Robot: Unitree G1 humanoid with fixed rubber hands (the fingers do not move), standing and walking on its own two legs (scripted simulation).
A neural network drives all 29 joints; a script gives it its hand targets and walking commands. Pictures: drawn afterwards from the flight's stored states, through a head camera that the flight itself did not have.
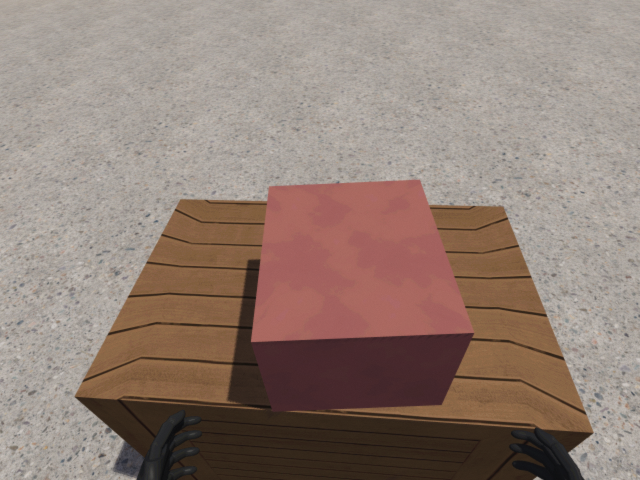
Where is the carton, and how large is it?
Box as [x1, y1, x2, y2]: [251, 180, 473, 411]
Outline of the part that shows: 419,180 269,186 251,343 273,411 441,404 473,334 473,330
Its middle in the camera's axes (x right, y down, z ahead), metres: +0.05 +0.09 +0.64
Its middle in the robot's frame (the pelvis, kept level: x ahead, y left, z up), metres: +0.43 +0.00 -0.03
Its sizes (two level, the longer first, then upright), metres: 0.305 0.264 0.209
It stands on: a pedestal, 0.64 m high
